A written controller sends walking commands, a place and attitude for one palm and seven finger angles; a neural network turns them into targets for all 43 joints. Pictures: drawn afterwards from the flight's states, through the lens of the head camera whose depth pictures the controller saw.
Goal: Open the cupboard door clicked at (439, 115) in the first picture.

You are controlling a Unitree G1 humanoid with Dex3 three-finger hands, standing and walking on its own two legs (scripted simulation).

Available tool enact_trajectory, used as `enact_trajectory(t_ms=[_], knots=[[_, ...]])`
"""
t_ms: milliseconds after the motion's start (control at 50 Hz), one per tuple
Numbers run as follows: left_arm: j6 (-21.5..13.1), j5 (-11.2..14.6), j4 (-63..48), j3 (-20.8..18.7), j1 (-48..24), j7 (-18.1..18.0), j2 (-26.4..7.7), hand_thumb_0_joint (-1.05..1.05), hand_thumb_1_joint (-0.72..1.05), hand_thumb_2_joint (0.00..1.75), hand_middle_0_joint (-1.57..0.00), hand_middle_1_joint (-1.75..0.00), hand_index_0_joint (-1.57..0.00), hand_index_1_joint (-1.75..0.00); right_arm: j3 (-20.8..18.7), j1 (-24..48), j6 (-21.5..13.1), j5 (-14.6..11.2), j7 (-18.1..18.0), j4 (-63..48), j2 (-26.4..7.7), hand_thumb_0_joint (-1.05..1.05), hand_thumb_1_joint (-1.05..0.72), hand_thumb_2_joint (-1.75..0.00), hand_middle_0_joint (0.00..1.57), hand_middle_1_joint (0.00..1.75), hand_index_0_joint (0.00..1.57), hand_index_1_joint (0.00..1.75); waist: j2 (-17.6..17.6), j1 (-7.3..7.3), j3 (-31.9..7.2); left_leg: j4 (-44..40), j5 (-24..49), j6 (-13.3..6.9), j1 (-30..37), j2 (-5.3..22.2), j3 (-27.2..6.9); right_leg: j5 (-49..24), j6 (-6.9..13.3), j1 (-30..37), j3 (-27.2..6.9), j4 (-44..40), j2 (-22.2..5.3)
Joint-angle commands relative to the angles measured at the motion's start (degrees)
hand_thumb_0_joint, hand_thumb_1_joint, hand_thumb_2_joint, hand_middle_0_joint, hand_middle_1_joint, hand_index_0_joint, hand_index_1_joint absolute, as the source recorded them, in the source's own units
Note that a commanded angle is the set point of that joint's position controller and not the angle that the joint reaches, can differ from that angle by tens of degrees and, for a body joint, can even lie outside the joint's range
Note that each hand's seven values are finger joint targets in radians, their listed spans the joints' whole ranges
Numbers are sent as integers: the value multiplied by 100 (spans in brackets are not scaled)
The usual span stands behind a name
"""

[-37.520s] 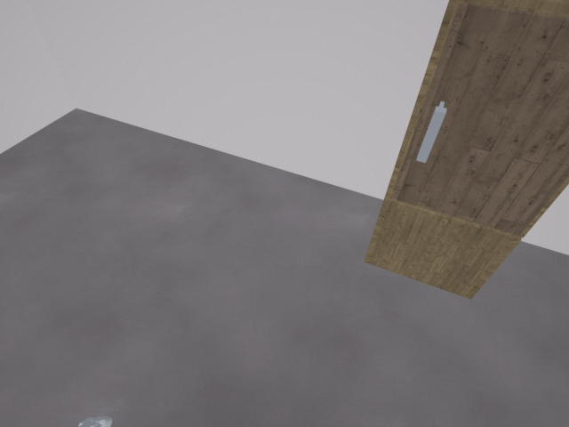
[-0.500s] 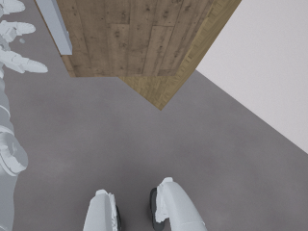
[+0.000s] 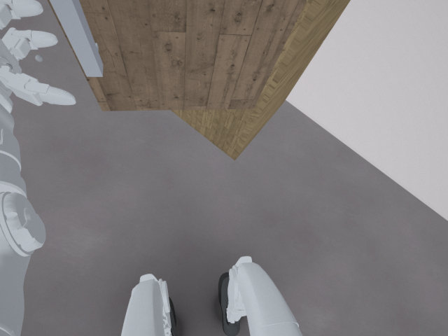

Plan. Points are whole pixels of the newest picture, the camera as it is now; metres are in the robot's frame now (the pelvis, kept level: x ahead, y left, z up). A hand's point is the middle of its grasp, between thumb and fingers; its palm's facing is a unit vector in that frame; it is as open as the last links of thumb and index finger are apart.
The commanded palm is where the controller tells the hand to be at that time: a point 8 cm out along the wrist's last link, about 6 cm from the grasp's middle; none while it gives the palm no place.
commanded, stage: slide the fingers in behind the handle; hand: left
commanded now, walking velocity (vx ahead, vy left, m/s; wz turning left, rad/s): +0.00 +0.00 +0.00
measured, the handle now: (81, 25) +0.61 +0.17 +0.06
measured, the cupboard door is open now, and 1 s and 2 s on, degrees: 44 44 44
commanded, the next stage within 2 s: close the thumb around the handle in 1.52 s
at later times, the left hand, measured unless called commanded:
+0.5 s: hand (66, 61) +0.54 +0.19 +0.06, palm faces -0.01 -1.00 -0.03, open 14.0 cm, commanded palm +0.53 +0.22 +0.06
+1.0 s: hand (92, 59) +0.55 +0.16 +0.05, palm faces -0.01 -1.00 -0.02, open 14.0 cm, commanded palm +0.53 +0.19 +0.06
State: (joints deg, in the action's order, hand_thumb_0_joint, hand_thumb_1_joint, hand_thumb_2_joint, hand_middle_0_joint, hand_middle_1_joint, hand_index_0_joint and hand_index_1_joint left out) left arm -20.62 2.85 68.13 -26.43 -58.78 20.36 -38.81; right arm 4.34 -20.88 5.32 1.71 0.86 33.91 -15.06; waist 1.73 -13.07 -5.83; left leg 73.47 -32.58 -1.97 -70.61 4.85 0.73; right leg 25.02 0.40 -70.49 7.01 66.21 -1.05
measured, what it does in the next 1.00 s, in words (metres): stands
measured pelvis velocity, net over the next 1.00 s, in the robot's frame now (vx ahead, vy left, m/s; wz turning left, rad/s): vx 0.00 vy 0.00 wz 0.01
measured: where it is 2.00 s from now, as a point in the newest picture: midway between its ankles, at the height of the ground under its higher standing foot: (199, 327)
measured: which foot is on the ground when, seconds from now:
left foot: down 0.00-1.00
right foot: down 0.00-1.00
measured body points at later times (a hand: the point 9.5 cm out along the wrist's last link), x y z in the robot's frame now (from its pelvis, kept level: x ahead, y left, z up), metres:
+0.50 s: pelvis -0.01 +0.00 +0.00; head +0.17 +0.03 +0.41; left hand +0.54 +0.24 +0.06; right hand -0.02 -0.26 -0.10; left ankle +0.00 +0.09 -0.62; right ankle +0.05 -0.13 -0.62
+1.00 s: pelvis +0.00 +0.00 +0.00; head +0.18 +0.02 +0.41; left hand +0.54 +0.21 +0.06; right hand -0.01 -0.26 -0.11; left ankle +0.00 +0.09 -0.62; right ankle +0.05 -0.13 -0.62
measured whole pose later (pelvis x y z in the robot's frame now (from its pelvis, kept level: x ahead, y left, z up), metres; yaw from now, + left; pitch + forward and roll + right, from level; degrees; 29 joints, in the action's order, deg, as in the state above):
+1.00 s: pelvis +0.00 +0.00 +0.00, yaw +1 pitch +29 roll -4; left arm -23.7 1.0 69.1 -21.7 -59.6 9.9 -29.1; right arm 3.1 -21.7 4.0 2.9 2.1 34.8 -14.7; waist 2.1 -13.2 -6.7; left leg 72.9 -32.3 -1.7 -69.7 4.3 1.3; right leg 25.4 0.6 -70.3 6.2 67.0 -1.4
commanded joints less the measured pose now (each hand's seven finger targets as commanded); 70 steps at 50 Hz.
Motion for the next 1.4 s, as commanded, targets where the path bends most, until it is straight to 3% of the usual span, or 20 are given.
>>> enact_trajectory(t_ms=[0, 60, 180, 220, 240, 300, 440, 520, 580, 600, 680, 720, 760, 820, 860, 920, 1040, 1280, 1320, 1380], knots=[[-395, 163, -1209, -123, -2349, -40, -1302, 0, -50, 30, -30, -120, -30, -120, -440, -1284, -37, -2, -64, -124, -1211, 0, -90, -90, 20, 30, 20, 30, 1198, -63, -3388, -844, 2920, 65, 2624, -200, -582, -1629, 79, 1622, -354, -576, 367], [-439, 159, -1143, -32, -2526, -141, -1157, 0, -50, 30, -30, -120, -30, -120, -436, -1299, -81, 4, -62, -85, -1194, 0, -90, -90, 20, 30, 20, 30, 1087, -152, -3102, -872, 2624, 33, 2474, -209, -564, -1418, 83, 1512, -359, -628, 370], [-558, 27, -1089, -50, -2543, -352, -1211, 0, -50, 30, -30, -120, -30, -120, -428, -1288, -125, 27, -43, -97, -1186, 0, -90, -90, 20, 30, 20, 30, 1207, -93, -3200, -879, 2501, 44, 2409, -240, -541, -1315, 89, 1537, -382, -587, 354], [-545, -7, -997, -83, -2521, -414, -1245, 0, -50, 30, -30, -120, -30, -120, -426, -1298, -118, 27, -41, -106, -1197, 0, -90, -90, 20, 30, 20, 30, 1046, -98, -3118, -882, 2427, 32, 2272, -243, -522, -1294, 82, 1612, -395, -603, 353], [-545, -20, -1014, 58, -2557, -425, -1090, 0, -50, 30, -30, -120, -30, -120, -429, -1274, -127, 24, -32, -120, -1185, 0, -90, -90, 20, 30, 20, 30, 1159, -119, -3108, -904, 2393, 41, 2317, -249, -527, -1244, 83, 1530, -388, -607, 346], [-633, 6, -1209, -100, -2592, -473, -1195, 0, -50, 30, -30, -120, -30, -120, -459, -1312, -133, 47, -25, -110, -1203, 0, -90, -90, 20, 30, 20, 30, 1186, -44, -3516, -869, 2653, 64, 2550, -246, -566, -1432, 95, 1661, -389, -550, 347], [-546, 17, -1094, 100, -2557, -560, -894, 0, -50, 30, -30, -120, -30, -120, -457, -1254, -127, 18, -15, -110, -1165, 0, -90, -90, 20, 30, 20, 30, 948, -111, -3154, -914, 2285, 27, 2213, -268, -484, -1316, 67, 1724, -421, -637, 338], [-639, 6, -1114, 305, -2812, -636, -617, 0, -50, 30, -30, -120, -30, -120, -462, -1262, -179, 45, -8, -52, -1134, 0, -90, -90, 20, 30, 20, 30, 1102, -195, -3172, -893, 2295, 44, 2368, -271, -518, -1240, 74, 1521, -404, -620, 335], [-675, 3, -1051, 191, -2823, -681, -704, 0, -50, 30, -30, -120, -30, -120, -469, -1303, -205, 66, -14, -30, -1154, 0, -90, -90, 20, 30, 20, 30, 973, -188, -3310, -837, 2350, 28, 2320, -278, -518, -1324, 72, 1606, -420, -588, 336], [-686, -32, -1097, 222, -2844, -692, -716, 0, -50, 30, -30, -120, -30, -120, -467, -1293, -201, 72, -10, -30, -1149, 0, -90, -90, 20, 30, 20, 30, 1159, -154, -3337, -844, 2433, 53, 2386, -277, -524, -1363, 88, 1583, -415, -566, 330], [-668, -34, -1052, 381, -2727, -748, -404, 0, -50, 30, -30, -120, -30, -120, -486, -1299, -183, 82, 31, -43, -1123, 0, -90, -90, 20, 30, 20, 30, 1150, -162, -3400, -822, 2606, 66, 2530, -276, -539, -1459, 87, 1496, -388, -540, 330], [-625, -41, -968, 199, -2705, -808, -607, 0, -50, 30, -30, -120, -30, -120, -484, -1323, -161, 84, 26, -35, -1141, 0, -90, -90, 20, 30, 20, 30, 986, -131, -3327, -828, 2536, 63, 2363, -278, -530, -1462, 84, 1623, -389, -539, 331], [-670, -30, -1189, 347, -2831, -849, -386, 0, -50, 30, -30, -120, -30, -120, -495, -1320, -177, 99, 35, -63, -1113, 0, -90, -90, 20, 30, 20, 30, 1097, -176, -3435, -824, 2679, 55, 2526, -282, -536, -1576, 92, 1586, -389, -519, 327], [-723, -61, -1224, 292, -2635, -929, -396, 0, -50, 30, -30, -120, -30, -120, -514, -1312, -161, 100, 69, -78, -1087, 0, -90, -90, 20, 30, 20, 30, 1099, -55, -3543, -837, 2763, 87, 2553, -295, -513, -1686, 92, 1757, -399, -522, 329], [-725, -48, -1160, 524, -2732, -967, -78, 0, -50, 30, -30, -120, -30, -120, -512, -1317, -164, 101, 76, -55, -1064, 0, -90, -90, 20, 30, 20, 30, 1013, -190, -3358, -848, 2700, 66, 2532, -287, -523, -1631, 85, 1600, -380, -540, 329], [-724, -81, -1148, 262, -2766, -1072, -399, 0, -50, 30, -30, -120, -30, -120, -516, -1324, -156, 107, 66, -34, -1097, 0, -90, -90, 20, 30, 20, 30, 946, -113, -3384, -861, 2573, 67, 2372, -301, -499, -1597, 83, 1783, -405, -545, 326], [-776, -116, -1015, 487, -2660, -1161, -44, 0, -50, 30, -30, -120, -30, -120, -525, -1312, -173, 111, 95, -39, -1041, 0, -90, -90, 20, 30, 20, 30, 804, -162, -3330, -844, 2542, 57, 2266, -333, -441, -1685, 71, 1855, -432, -563, 322], [-817, -116, -1053, 544, -2811, -1196, 39, 0, -50, 30, -30, -120, -30, -120, -554, -1363, -169, 133, 92, 31, -1072, 0, -90, -90, 20, 30, 20, 30, 1034, -166, -3418, -849, 2732, 93, 2603, -307, -515, -1658, 91, 1597, -386, -534, 306], [-798, -120, -1025, 742, -2878, -1200, 271, 0, -50, 30, -30, -120, -30, -120, -558, -1339, -160, 137, 98, 34, -1057, 0, -90, -90, 20, 30, 20, 30, 971, -242, -3320, -850, 2656, 87, 2562, -313, -525, -1601, 80, 1529, -384, -552, 309], [-829, -146, -1030, 519, -2914, -1237, -50, 0, -50, 30, -30, -120, -30, -120, -551, -1375, -167, 139, 84, 51, -1088, 0, -90, -90, 20, 30, 20, 30, 949, -196, -3406, -834, 2607, 70, 2456, -321, -501, -1635, 86, 1666, -417, -540, 307]])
